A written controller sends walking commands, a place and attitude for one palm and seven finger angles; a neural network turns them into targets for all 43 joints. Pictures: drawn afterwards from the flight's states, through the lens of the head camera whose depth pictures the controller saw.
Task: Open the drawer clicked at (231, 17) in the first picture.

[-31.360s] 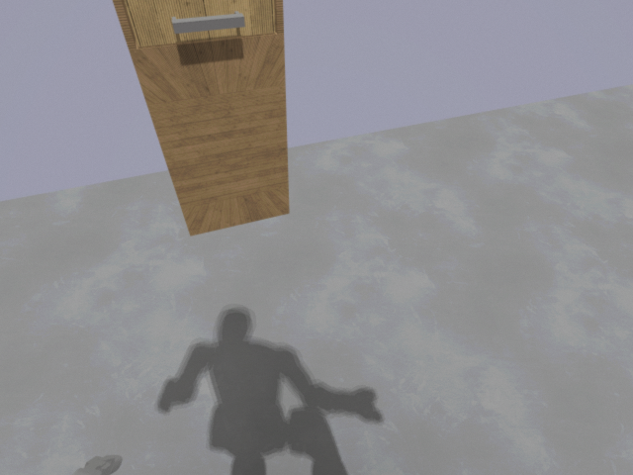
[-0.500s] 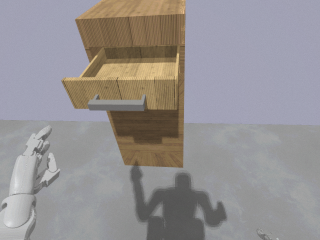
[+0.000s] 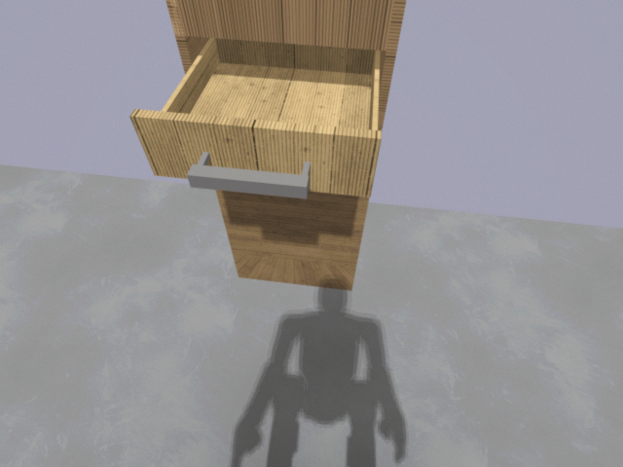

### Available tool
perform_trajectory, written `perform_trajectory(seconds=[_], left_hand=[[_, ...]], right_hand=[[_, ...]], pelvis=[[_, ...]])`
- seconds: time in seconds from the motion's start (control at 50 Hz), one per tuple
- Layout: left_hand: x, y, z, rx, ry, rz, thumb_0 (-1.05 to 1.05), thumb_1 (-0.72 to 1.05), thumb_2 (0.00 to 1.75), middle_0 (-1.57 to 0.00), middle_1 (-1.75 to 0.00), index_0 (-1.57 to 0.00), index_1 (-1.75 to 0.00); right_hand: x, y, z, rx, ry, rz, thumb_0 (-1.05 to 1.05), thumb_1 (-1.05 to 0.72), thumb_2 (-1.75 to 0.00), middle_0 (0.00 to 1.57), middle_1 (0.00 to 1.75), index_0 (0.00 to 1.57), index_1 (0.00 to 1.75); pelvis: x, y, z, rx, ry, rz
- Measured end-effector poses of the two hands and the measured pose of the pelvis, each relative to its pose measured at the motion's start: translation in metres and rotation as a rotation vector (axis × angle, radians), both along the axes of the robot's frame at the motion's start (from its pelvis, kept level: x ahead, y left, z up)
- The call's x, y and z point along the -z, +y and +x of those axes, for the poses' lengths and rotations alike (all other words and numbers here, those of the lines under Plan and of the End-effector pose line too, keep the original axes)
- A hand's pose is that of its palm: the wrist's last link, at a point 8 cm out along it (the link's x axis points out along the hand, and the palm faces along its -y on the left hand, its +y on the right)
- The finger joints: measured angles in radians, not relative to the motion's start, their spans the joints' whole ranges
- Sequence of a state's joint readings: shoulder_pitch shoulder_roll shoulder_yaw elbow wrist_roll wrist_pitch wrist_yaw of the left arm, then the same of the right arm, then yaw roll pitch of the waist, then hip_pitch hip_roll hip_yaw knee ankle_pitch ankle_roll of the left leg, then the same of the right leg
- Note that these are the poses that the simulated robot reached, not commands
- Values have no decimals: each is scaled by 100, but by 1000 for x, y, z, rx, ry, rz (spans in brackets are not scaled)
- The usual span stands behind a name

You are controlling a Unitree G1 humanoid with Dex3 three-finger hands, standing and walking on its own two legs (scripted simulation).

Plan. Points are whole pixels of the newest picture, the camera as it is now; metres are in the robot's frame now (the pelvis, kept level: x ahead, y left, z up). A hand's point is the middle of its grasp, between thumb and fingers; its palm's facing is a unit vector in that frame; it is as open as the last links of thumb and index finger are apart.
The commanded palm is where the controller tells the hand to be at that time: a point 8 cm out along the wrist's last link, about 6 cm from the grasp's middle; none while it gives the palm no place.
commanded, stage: let the arm hang, fingers relaxed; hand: left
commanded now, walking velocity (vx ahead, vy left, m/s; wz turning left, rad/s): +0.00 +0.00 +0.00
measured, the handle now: (252, 171) +0.52 +0.13 +0.06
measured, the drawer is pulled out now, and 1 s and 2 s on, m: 0.27 0.27 0.27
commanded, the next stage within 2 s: look to check the result in 0.48 s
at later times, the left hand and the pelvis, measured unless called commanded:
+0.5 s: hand out of the picture +0.01 +0.15 -0.18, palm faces +0.02 -0.98 -0.18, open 7.3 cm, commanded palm none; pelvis +0.00 -0.01 +0.00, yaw -1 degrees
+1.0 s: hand out of the picture -0.01 +0.14 -0.18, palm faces +0.05 -0.98 -0.17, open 7.4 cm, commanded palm none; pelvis +0.01 -0.02 +0.00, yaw -1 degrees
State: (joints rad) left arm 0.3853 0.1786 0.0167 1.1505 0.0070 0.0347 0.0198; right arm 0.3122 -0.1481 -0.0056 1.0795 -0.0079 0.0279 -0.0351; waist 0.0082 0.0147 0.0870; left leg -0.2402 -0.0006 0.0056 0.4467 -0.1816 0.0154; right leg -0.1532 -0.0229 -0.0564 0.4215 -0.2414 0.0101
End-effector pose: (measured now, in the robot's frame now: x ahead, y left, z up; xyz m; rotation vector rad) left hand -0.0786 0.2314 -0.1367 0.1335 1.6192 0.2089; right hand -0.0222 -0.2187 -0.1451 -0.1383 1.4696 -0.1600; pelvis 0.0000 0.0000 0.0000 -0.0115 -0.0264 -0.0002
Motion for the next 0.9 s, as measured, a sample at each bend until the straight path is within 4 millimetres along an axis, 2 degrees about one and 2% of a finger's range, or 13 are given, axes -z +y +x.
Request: perform_trajectory(seconds=[0.06,0.16,0.28,0.34,0.46,0.62,0.76,0.9], left_hand=[[1,-3,8,8,-20,-2,1,92,90,-20,-29,-20,-30],[5,-12,36,29,-98,-15,1,92,90,-20,-29,-20,-30],[9,-26,72,55,-193,-39,1,91,90,-20,-29,-20,-30],[10,-27,80,68,-205,-36,1,93,90,-20,-29,-20,-30],[10,-27,82,62,-206,-30,1,93,90,-20,-29,-20,-30],[10,-31,71,42,-166,-31,1,92,90,-20,-29,-20,-30],[9,-37,62,27,-134,-38,1,91,90,-20,-29,-20,-30],[9,-43,62,21,-130,-41,1,91,90,-20,-29,-20,-30]], right_hand=[[3,5,1,8,-7,17,1,-91,-90,20,30,20,30],[7,12,6,18,-30,39,1,-91,-90,20,30,20,30],[8,11,4,38,-38,43,1,-92,-90,20,30,20,30],[8,10,1,48,-35,42,1,-92,-90,20,30,20,30],[7,7,-7,59,-11,40,0,-91,-90,20,30,20,30],[6,4,-10,58,17,38,0,-91,-90,20,30,20,30],[7,1,-3,50,12,37,0,-91,-90,20,30,20,30],[7,-2,10,41,-11,38,0,-91,-90,20,30,20,30]], pelvis=[[0,1,0,3,-7,3],[0,0,0,8,-16,6],[0,-4,1,12,-22,7],[0,-6,2,14,-22,7],[0,-10,4,14,-20,5],[0,-13,7,11,-17,4],[0,-15,9,11,-15,6],[0,-18,12,10,-14,7]])
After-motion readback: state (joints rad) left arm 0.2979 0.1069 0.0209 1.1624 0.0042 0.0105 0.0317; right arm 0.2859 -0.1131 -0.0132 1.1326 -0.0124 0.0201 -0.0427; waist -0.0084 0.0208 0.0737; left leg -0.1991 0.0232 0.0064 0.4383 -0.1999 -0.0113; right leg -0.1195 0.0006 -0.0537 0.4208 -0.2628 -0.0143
